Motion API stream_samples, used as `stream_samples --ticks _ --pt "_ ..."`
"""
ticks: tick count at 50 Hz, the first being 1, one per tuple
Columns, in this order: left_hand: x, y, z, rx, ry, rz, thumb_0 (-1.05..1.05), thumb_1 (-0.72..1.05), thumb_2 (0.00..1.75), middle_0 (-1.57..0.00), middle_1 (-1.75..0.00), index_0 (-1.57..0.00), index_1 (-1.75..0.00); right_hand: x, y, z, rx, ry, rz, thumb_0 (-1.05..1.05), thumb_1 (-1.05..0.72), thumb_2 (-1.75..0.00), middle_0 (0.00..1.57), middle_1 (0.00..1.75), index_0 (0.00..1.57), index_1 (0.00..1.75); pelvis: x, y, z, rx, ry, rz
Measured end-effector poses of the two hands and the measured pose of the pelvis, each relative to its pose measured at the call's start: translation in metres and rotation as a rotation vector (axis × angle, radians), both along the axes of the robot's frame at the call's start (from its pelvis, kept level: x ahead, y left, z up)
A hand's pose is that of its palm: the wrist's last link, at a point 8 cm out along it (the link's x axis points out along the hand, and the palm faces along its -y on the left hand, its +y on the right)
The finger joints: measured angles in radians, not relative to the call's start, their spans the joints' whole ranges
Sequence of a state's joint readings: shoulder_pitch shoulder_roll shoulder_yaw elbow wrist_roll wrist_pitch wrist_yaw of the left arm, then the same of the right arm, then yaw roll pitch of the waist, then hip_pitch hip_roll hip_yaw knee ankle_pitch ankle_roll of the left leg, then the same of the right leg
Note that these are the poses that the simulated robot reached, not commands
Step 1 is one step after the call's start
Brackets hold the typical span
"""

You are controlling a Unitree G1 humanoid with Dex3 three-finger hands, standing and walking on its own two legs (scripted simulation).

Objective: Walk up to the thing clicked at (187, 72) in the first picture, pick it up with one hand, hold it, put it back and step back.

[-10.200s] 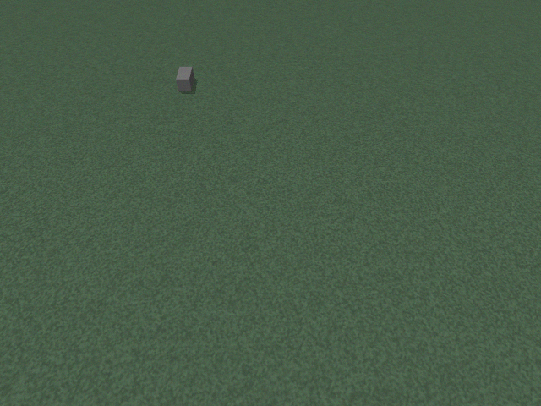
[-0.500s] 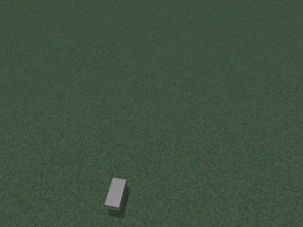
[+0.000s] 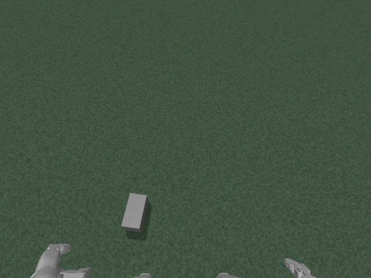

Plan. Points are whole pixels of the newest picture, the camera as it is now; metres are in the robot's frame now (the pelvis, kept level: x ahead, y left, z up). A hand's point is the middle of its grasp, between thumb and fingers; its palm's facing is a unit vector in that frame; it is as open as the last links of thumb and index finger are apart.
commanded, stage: rise first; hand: left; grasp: from above
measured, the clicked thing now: (135, 212) +0.43 +0.23 -0.71
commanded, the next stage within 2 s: none
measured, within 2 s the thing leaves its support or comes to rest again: neither
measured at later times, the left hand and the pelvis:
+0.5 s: hand out of the picture +0.13 +0.27 -0.22, palm faces +0.03 -0.84 -0.54, open 13.7 cm; pelvis -0.01 +0.00 -0.06, yaw +0 degrees
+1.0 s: hand (99, 237) +0.26 +0.29 -0.40, palm faces -0.05 -0.47 -0.88, open 13.8 cm; pelvis -0.07 -0.01 -0.23, yaw -2 degrees
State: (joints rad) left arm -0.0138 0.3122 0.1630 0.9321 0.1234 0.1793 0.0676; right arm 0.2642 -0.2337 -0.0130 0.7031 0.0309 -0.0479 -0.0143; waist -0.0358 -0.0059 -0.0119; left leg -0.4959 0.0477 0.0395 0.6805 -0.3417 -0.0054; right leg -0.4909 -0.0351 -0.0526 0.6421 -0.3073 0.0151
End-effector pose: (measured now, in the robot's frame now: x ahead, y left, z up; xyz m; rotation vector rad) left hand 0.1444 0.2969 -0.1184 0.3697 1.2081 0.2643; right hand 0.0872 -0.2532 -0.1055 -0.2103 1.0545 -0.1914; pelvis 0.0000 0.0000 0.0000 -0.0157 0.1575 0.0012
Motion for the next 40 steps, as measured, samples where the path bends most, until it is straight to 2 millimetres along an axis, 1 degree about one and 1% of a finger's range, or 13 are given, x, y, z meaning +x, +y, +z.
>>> stream_samples --ticks 5,10,17,22,26,28,31,35,40 --pt "-0.005 0.003 -0.016 0.025 0.018 0.03 0.0 -0.14 0.9 -0.07 -0.88 -0.06 -0.9 0.015 0.001 -0.009 -0.019 -0.039 0.027 0.01 -0.76 -0.86 0.2 0.29 0.2 0.3 0.001 0.002 -0.015 -0.004 0.047 0.0" --pt "-0.005 0.007 -0.026 0.05 0.009 0.041 0.0 -0.3 0.91 -0.08 -0.92 -0.08 -0.94 0.035 0.004 -0.017 -0.042 -0.085 0.053 0.01 -0.8 -0.87 0.2 0.29 0.2 0.3 0.001 0.004 -0.029 -0.01 0.078 0.002" --pt "-0.009 0.008 -0.035 0.084 0.037 0.049 0.0 -0.38 0.91 -0.09 -0.96 -0.09 -0.97 0.062 0.012 -0.024 -0.056 -0.152 0.086 0.01 -0.84 -0.88 0.2 0.29 0.2 0.3 -0.001 0.006 -0.041 -0.017 0.109 0.007" --pt "-0.017 0.008 -0.045 0.121 0.066 0.061 0.0 -0.39 0.91 -0.09 -0.97 -0.09 -0.98 0.072 0.02 -0.032 -0.052 -0.18 0.113 0.01 -0.87 -0.89 0.2 0.29 0.2 0.3 -0.006 0.005 -0.05 -0.02 0.132 0.01" --pt "-0.024 0.008 -0.054 0.158 0.081 0.067 0.0 -0.42 0.91 -0.1 -0.99 -0.1 -0.99 0.073 0.025 -0.042 -0.045 -0.183 0.127 0.01 -0.9 -0.89 0.2 0.29 0.21 0.3 -0.013 0.003 -0.058 -0.021 0.148 0.013" --pt "-0.026 0.009 -0.061 0.187 0.102 0.054 0.0 -0.43 0.91 -0.1 -1.0 -0.11 -1.0 0.071 0.026 -0.049 -0.045 -0.181 0.134 0.01 -0.91 -0.9 0.2 0.29 0.21 0.3 -0.016 0.003 -0.064 -0.022 0.162 0.016" --pt "-0.021 0.013 -0.077 0.246 0.122 0.039 0.0 -0.45 0.92 -0.1 -1.01 -0.11 -1.01 0.065 0.025 -0.066 -0.05 -0.167 0.145 0.01 -0.93 -0.9 0.2 0.29 0.21 0.3 -0.022 0.001 -0.078 -0.022 0.194 0.017" --pt "0.0 0.016 -0.104 0.362 0.13 -0.003 0.0 -0.46 0.94 -0.09 -1.02 -0.1 -1.02 0.051 0.018 -0.099 -0.063 -0.125 0.159 0.01 -0.93 -0.9 0.2 0.29 0.21 0.3 -0.031 -0.002 -0.104 -0.021 0.247 0.017" --pt "0.044 0.012 -0.142 0.509 0.124 -0.026 0.0 -0.48 0.97 -0.08 -1.03 -0.08 -1.04 0.026 0.004 -0.149 -0.075 -0.044 0.178 0.01 -0.92 -0.9 0.2 0.3 0.21 0.3 -0.043 -0.005 -0.146 -0.022 0.332 0.012"
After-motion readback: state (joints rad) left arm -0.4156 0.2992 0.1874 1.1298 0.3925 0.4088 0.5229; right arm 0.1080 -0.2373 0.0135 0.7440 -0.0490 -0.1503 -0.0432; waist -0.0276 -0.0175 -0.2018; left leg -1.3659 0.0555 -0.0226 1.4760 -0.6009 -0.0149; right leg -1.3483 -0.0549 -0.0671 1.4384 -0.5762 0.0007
